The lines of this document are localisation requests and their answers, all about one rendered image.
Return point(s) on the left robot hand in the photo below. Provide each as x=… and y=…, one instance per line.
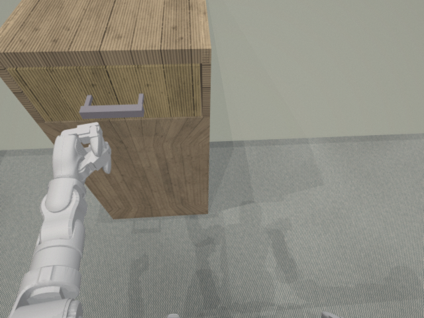
x=70, y=159

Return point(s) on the drawer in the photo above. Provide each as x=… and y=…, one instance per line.
x=57, y=93

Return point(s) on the handle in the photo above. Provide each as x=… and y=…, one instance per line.
x=111, y=111

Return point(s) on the cabinet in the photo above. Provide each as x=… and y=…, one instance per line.
x=159, y=166

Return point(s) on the left robot forearm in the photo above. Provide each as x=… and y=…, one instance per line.
x=55, y=269

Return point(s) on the robot left upper arm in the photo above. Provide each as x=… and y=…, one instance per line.
x=62, y=308

